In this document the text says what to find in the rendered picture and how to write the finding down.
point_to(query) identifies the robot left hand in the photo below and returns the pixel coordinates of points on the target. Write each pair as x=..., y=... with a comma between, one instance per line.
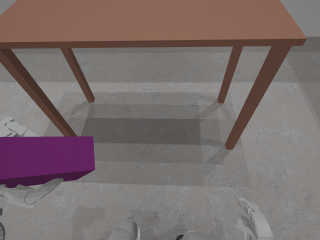
x=22, y=195

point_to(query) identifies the sponge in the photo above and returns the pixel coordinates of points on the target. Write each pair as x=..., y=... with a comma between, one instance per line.
x=36, y=160

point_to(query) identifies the table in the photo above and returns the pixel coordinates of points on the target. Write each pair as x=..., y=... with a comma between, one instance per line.
x=66, y=24

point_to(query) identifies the robot right hand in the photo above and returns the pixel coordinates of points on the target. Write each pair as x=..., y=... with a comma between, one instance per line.
x=253, y=228

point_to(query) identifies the robot left thigh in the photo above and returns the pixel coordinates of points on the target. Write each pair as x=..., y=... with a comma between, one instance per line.
x=126, y=230

